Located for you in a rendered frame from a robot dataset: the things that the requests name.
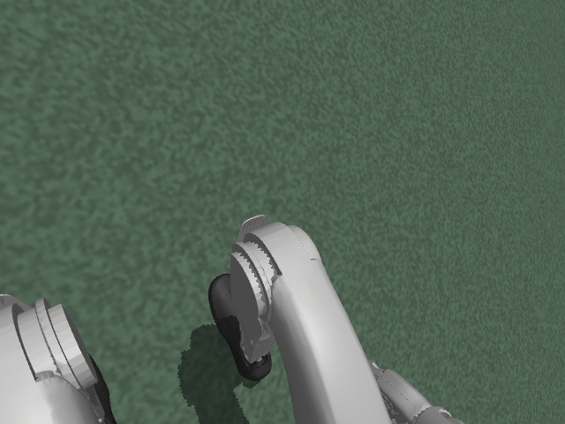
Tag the left robot foot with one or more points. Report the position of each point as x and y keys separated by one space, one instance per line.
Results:
x=103 y=394

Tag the right robot foot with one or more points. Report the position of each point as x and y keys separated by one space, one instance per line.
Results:
x=219 y=297

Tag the right robot arm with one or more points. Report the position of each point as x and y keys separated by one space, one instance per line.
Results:
x=436 y=415

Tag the right robot hand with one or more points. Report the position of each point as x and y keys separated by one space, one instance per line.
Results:
x=398 y=394

